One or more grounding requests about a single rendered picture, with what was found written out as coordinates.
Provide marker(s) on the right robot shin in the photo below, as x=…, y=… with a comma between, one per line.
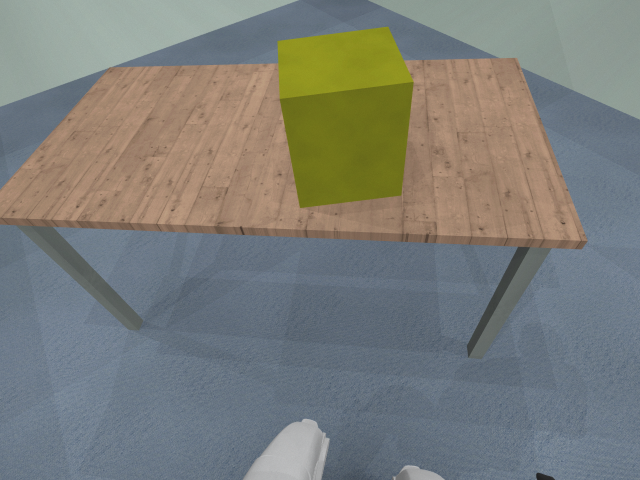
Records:
x=409, y=467

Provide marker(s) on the carton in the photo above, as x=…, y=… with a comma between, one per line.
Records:
x=346, y=102

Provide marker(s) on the table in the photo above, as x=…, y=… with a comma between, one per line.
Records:
x=203, y=149

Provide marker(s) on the robot left thigh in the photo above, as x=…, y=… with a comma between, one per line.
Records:
x=298, y=452

